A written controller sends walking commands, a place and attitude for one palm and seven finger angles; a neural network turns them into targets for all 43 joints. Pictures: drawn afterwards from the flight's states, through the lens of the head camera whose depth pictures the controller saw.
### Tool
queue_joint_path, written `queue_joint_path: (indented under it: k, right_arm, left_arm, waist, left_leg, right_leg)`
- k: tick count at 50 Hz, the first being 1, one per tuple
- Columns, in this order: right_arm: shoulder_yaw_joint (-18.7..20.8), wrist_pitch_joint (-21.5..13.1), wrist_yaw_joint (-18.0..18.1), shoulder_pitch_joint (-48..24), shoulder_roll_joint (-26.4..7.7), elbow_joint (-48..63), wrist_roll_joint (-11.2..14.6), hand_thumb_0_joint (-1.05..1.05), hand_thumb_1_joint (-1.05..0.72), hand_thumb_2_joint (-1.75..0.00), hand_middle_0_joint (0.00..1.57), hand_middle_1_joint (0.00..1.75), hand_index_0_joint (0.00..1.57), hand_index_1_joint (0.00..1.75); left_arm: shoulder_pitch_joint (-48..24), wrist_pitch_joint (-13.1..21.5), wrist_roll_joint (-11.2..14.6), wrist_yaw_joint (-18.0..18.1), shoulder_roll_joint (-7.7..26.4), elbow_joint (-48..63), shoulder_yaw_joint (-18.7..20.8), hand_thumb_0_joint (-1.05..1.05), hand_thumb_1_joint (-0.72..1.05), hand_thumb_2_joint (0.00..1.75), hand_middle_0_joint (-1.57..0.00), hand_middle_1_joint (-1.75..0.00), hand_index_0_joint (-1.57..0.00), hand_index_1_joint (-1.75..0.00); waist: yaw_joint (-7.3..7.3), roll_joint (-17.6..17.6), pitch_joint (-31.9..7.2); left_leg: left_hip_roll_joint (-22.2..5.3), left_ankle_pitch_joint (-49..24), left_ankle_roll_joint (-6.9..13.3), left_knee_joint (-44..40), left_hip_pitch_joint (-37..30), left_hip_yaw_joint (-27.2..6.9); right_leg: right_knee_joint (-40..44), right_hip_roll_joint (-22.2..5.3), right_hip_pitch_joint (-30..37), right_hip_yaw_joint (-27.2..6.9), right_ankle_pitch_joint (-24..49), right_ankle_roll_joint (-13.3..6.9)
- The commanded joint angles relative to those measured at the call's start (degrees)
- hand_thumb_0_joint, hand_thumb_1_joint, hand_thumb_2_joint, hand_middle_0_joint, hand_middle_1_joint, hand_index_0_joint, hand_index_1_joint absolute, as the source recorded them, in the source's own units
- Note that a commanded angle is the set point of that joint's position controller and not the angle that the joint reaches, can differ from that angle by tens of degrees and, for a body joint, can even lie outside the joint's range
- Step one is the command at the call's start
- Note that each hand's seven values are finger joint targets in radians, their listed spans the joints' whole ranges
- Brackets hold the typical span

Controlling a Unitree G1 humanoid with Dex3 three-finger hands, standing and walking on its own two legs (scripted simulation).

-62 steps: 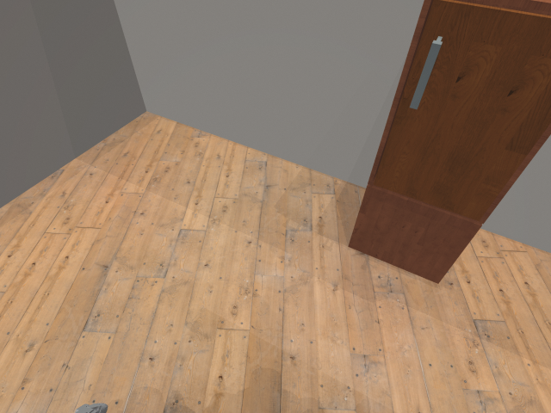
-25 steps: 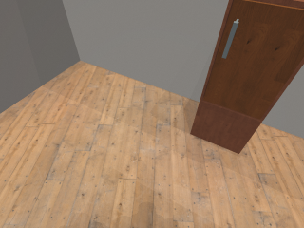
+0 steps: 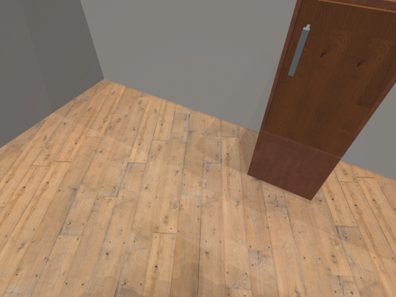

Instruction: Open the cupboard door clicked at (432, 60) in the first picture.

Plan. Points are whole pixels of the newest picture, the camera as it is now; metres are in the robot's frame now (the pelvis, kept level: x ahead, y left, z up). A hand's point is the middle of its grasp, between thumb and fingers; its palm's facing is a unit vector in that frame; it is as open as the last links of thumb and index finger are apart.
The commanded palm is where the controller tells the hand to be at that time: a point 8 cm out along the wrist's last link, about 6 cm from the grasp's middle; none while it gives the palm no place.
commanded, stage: look at it before walking up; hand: left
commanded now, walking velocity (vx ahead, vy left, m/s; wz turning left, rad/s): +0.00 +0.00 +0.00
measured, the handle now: (299, 51) +0.91 -0.31 +0.08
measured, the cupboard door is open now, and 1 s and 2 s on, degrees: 0 0 0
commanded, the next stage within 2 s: walk to a spot facing it in 0.20 s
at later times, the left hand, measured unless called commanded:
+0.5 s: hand out of the picture +0.07 +0.24 -0.17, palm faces -0.06 -0.95 -0.32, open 7.4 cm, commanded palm none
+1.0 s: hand out of the picture +0.07 +0.17 -0.17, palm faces -0.24 -0.94 -0.24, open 7.4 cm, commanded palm none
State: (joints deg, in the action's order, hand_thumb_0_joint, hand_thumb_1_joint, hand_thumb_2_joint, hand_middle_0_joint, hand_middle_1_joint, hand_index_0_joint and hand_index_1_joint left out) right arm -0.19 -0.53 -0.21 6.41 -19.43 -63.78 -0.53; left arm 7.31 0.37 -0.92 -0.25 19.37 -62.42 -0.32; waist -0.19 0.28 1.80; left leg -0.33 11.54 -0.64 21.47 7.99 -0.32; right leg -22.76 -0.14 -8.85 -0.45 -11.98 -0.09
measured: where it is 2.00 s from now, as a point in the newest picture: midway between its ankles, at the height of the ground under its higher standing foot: outside the picture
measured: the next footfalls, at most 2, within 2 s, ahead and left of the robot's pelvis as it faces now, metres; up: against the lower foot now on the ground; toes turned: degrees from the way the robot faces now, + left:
left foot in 1.16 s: +0.05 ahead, +0.13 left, +0.00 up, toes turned -25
right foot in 1.56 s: -0.10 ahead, -0.10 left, +0.00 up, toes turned -45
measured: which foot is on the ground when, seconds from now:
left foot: down 0.00-0.68, up 0.70-1.00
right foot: down 0.00-1.00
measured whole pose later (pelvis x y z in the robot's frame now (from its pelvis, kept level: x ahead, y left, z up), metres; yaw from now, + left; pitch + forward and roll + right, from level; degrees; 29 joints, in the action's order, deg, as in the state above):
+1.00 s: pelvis -0.02 -0.01 +0.00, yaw -18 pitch +1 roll +2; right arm 3.4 2.9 1.3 6.9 -13.6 -53.8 -0.7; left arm 15.5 -2.0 -1.5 -0.2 11.3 -53.4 3.0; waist -2.3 0.6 3.7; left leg -2.1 21.8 -4.2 55.2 25.1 -0.9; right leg -27.2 4.5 -17.9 -6.6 -10.0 -3.4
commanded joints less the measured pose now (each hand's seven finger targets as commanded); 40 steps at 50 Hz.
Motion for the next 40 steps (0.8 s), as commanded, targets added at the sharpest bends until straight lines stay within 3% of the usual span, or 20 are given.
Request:
queue_joint_path:
  k: [1, 16, 17, 20, 23, 27, 28, 29, 30, 31, 32, 33, 34, 35, 36, 37, 38, 40]
  right_arm:
    - [2.38, -1.37, 0.83, -2.92, -11.57, 3.63, 0.05, 0.0, -0.9, -0.9, 0.2, 0.3, 0.2, 0.3]
    - [2.34, -1.31, 0.98, -3.09, -11.89, 3.57, 0.05, 0.0, -0.9, -0.9, 0.2, 0.3, 0.2, 0.3]
    - [2.4, -1.21, 1.14, -2.44, -11.21, 3.63, -0.04, 0.0, -0.9, -0.9, 0.2, 0.3, 0.2, 0.3]
    - [1.79, 0.06, 1.52, 1.48, -4.77, 4.23, -0.13, 0.0, -0.9, -0.9, 0.2, 0.3, 0.2, 0.3]
    - [2.96, 0.84, 1.92, 2.64, -5.72, 6.65, -0.17, 0.0, -0.9, -0.9, 0.2, 0.3, 0.2, 0.3]
    - [4.44, 1.12, 2.13, 1.95, -6.77, 10.02, -0.33, 0.0, -0.9, -0.9, 0.2, 0.3, 0.2, 0.3]
    - [4.84, 0.99, 2.12, 1.61, -7.12, 10.59, -0.3, 0.0, -0.9, -0.9, 0.2, 0.3, 0.2, 0.3]
    - [5.1, 0.75, 2.05, 1.04, -7.05, 11.22, -0.33, 0.0, -0.9, -0.9, 0.2, 0.3, 0.2, 0.3]
    - [5.27, 0.67, 2.02, 0.56, -6.68, 11.89, -0.43, 0.0, -0.9, -0.9, 0.2, 0.3, 0.2, 0.3]
    - [5.39, 0.65, 2.03, -0.96, -6.55, 12.65, -0.65, 0.0, -0.9, -0.9, 0.2, 0.3, 0.2, 0.3]
    - [5.48, 0.78, 1.99, -1.87, -6.29, 13.13, -0.78, 0.0, -0.9, -0.9, 0.2, 0.3, 0.2, 0.3]
    - [5.54, 1.09, 1.88, -2.45, -5.92, 13.54, -0.64, 0.0, -0.9, -0.9, 0.2, 0.3, 0.2, 0.3]
    - [5.02, 1.62, 1.61, -0.56, -1.7, 14.77, -0.17, 0.0, -0.9, -0.9, 0.2, 0.3, 0.2, 0.3]
    - [4.53, 1.75, 1.57, -2.17, -0.08, 16.5, 0.03, 0.0, -0.9, -0.9, 0.2, 0.3, 0.2, 0.3]
    - [4.74, 2.2, 1.8, -2.93, -0.64, 15.9, -0.03, 0.0, -0.9, -0.9, 0.2, 0.3, 0.2, 0.3]
    - [5.03, 2.09, 1.69, -2.54, -0.86, 15.35, 0.02, 0.0, -0.9, -0.9, 0.2, 0.3, 0.2, 0.3]
    - [5.12, 1.97, 1.46, -0.82, -1.01, 14.4, -0.2, 0.0, -0.9, -0.9, 0.2, 0.3, 0.2, 0.3]
    - [4.95, 1.91, 1.38, 0.8, 0.03, 13.48, -0.41, 0.0, -0.9, -0.9, 0.2, 0.3, 0.2, 0.3]
  left_arm:
    - [-2.48, 1.29, 0.27, 0.94, 12.06, 3.91, 2.35, 0.0, 0.9, 0.9, -0.2, -0.3, -0.2, -0.3]
    - [-2.37, 1.23, 0.28, 0.85, 12.32, 3.85, 2.44, 0.0, 0.9, 0.9, -0.2, -0.3, -0.2, -0.3]
    - [-2.45, 0.84, 0.27, 0.83, 11.56, 4.11, 2.5, 0.0, 0.9, 0.9, -0.2, -0.3, -0.2, -0.3]
    - [1.32, -1.1, 0.22, 1.15, 5.82, 4.72, 1.9, 0.0, 0.9, 0.9, -0.2, -0.3, -0.2, -0.3]
    - [2.28, -2.11, -0.01, 0.95, 6.01, 7.21, 2.79, 0.0, 0.9, 0.9, -0.2, -0.3, -0.2, -0.3]
    - [3.31, -2.76, -0.18, 0.26, 4.43, 10.39, 3.5, 0.0, 0.9, 0.9, -0.2, -0.3, -0.2, -0.3]
    - [3.81, -2.82, -0.15, 0.12, 3.58, 10.86, 3.61, 0.0, 0.9, 0.9, -0.2, -0.3, -0.2, -0.3]
    - [4.46, -3.04, -0.18, -0.06, 2.61, 11.46, 3.89, 0.0, 0.9, 0.9, -0.2, -0.3, -0.2, -0.3]
    - [4.7, -3.19, -0.17, -0.21, 2.1, 12.05, 4.22, 0.0, 0.9, 0.9, -0.2, -0.3, -0.2, -0.3]
    - [6.23, -3.2, -0.16, -0.36, 1.53, 12.34, 4.55, 0.0, 0.9, 0.9, -0.2, -0.3, -0.2, -0.3]
    - [8.71, -2.92, -0.25, -0.52, 1.19, 11.9, 4.83, 0.0, 0.9, 0.9, -0.2, -0.3, -0.2, -0.3]
    - [12.26, -2.37, -0.47, -0.55, 2.03, 11.11, 5.2, 0.0, 0.9, 0.9, -0.2, -0.3, -0.2, -0.3]
    - [14.09, -1.27, -1.21, 0.13, 7.37, 11.18, 6.23, 0.0, 0.9, 0.9, -0.2, -0.3, -0.2, -0.3]
    - [14.93, -1.2, -0.43, 0.79, 9.63, 11.49, 6.2, 0.0, 0.9, 0.9, -0.2, -0.3, -0.2, -0.3]
    - [13.87, -1.28, -0.27, 1.28, 8.09, 12.08, 6.36, 0.0, 0.9, 0.9, -0.2, -0.3, -0.2, -0.3]
    - [9.94, -1.3, -0.3, 1.3, 6.86, 12.84, 6.13, 0.0, 0.9, 0.9, -0.2, -0.3, -0.2, -0.3]
    - [7.35, -1.26, -0.08, 1.33, 5.57, 13.65, 5.9, 0.0, 0.9, 0.9, -0.2, -0.3, -0.2, -0.3]
    - [6.96, -0.9, -0.08, 1.21, 4.13, 14.11, 5.75, 0.0, 0.9, 0.9, -0.2, -0.3, -0.2, -0.3]
  waist:
    - [0.17, -0.11, -3.37]
    - [0.16, -0.01, -3.45]
    - [0.38, -0.47, -3.03]
    - [0.53, 0.24, -3.27]
    - [0.7, -0.45, -2.86]
    - [0.47, -5.94, -2.36]
    - [0.2, -8.47, -2.51]
    - [-0.25, -11.53, -2.66]
    - [-0.32, -11.66, -2.18]
    - [-1.62, -11.05, -1.47]
    - [-2.96, -9.16, -1.75]
    - [-4.7, -4.38, -2.51]
    - [-4.41, 14.71, -2.26]
    - [-4.54, 17.29, -1.47]
    - [-4.39, 13.83, -1.58]
    - [-2.4, 10.33, 0.4]
    - [-0.99, 7.09, -0.46]
    - [-0.47, 5.74, -3.86]
  left_leg:
    - [-6.35, -6.98, 2.06, -3.31, -0.91, -4.94]
    - [-6.65, -7.83, 1.9, -3.32, -2.26, -4.44]
    - [-6.87, -8.25, 1.7, -2.52, -2.36, -3.68]
    - [-7.22, -8.49, 0.68, 1.2, -1.83, -0.72]
    - [-8.56, -7.03, 1.16, 3.28, -0.78, -0.09]
    - [-13.5, -3.83, 4.07, 1.61, 1.17, -2.98]
    - [-16.31, -6.34, 5.9, 0.6, 1.56, -4.54]
    - [-19.41, -10.25, 8.25, -0.39, 2.41, -5.49]
    - [-21.21, -12.5, 9.76, -0.35, 4.48, -5.37]
    - [-20.99, -14.07, 9.38, 1.86, 6.68, -3.38]
    - [-19.3, -13.42, 7.42, 6.31, 8.7, -0.62]
    - [-15.63, -9.51, 4.08, 15.28, 11.56, 3.28]
    - [-6.18, 8.7, -1.49, 32.56, 21.18, 9.25]
    - [-1.84, 22.65, -2.54, 41.36, 25.38, 3.5]
    - [-2.66, 20.14, -1.94, 44.94, 24.53, -2.13]
    - [-3.37, 15.93, -1.94, 46.51, 25.91, -3.05]
    - [-4.38, 12.05, -2.33, 45.92, 25.02, -2.84]
    - [-3.93, 9.2, -3.12, 43.55, 23.06, -1.49]
  right_leg:
    - [4.26, -6.69, 0.11, -6.21, 6.94, -1.69]
    - [4.54, -6.59, 0.12, -6.44, 8.74, -1.78]
    - [3.68, -6.35, -0.68, -6.77, 10.16, -1.82]
    - [-0.04, -5.94, -3.03, -7.79, 13.97, -1.24]
    - [-4.44, -4.49, -6.49, -8.34, 14.45, -1.47]
    - [-14.47, -0.59, -11.83, -5.65, 7.74, -0.47]
    - [-19.65, 0.46, -12.79, -3.71, 1.26, -0.03]
    - [-25.12, 0.8, -13.18, -1.02, -10.14, 0.74]
    - [-27.86, -0.42, -12.14, -0.41, -15.91, 0.93]
    - [-26.28, -1.67, -10.06, -0.46, -16.08, 0.67]
    - [-20.96, -1.88, -6.02, 0.38, -12.32, 0.54]
    - [-11.37, -2.05, -1.38, 0.1, -2.81, 0.19]
    - [1.46, -13.38, 2.25, -19.65, 11.41, -3.26]
    - [6.14, -21.34, -1.7, -31.41, 21.89, -9.58]
    - [8.0, -19.07, -4.4, -32.11, 13.39, -9.42]
    - [7.24, -16.8, -4.84, -29.91, 9.04, -9.77]
    - [5.85, -14.49, -4.45, -25.48, 9.03, -9.31]
    - [4.0, -11.81, -1.98, -20.92, 12.72, -9.24]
